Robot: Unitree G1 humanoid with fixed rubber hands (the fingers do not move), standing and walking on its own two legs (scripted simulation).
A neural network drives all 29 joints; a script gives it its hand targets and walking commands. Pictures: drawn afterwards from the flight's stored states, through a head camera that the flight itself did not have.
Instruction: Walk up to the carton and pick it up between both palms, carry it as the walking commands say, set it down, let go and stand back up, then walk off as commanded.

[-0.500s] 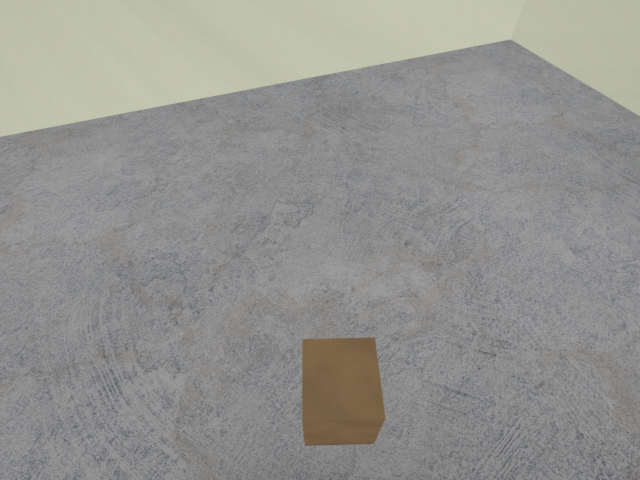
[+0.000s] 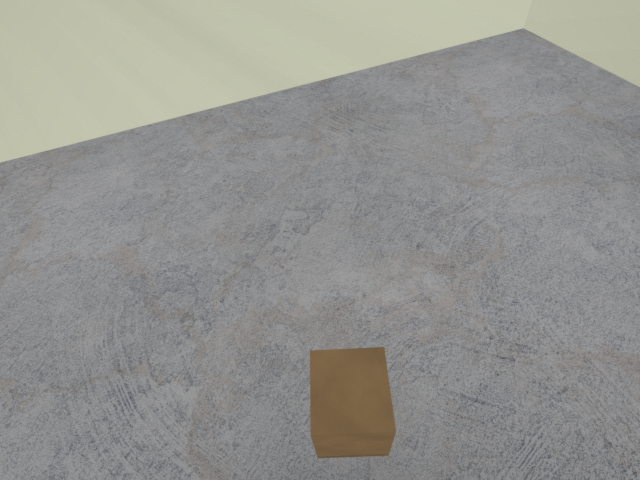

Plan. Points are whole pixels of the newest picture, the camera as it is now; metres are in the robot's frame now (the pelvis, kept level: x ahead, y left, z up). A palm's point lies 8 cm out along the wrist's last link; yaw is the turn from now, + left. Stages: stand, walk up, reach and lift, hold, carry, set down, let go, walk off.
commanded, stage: walk up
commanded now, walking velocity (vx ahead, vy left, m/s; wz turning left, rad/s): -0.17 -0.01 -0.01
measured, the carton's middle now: (350, 404) +0.42 -0.02 -0.64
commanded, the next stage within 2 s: stand in 1.14 s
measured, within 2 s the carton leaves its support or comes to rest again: neither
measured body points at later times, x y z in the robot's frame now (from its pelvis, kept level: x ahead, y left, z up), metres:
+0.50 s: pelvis -0.06 +0.03 +0.01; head -0.06 +0.05 +0.46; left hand +0.00 +0.28 -0.15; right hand -0.02 -0.22 -0.13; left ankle -0.07 +0.11 -0.73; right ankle -0.10 -0.07 -0.71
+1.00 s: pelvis -0.01 +0.01 +0.00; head +0.02 +0.01 +0.45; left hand -0.03 +0.25 -0.15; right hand +0.03 -0.24 -0.15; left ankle +0.03 +0.11 -0.73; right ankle -0.11 -0.07 -0.73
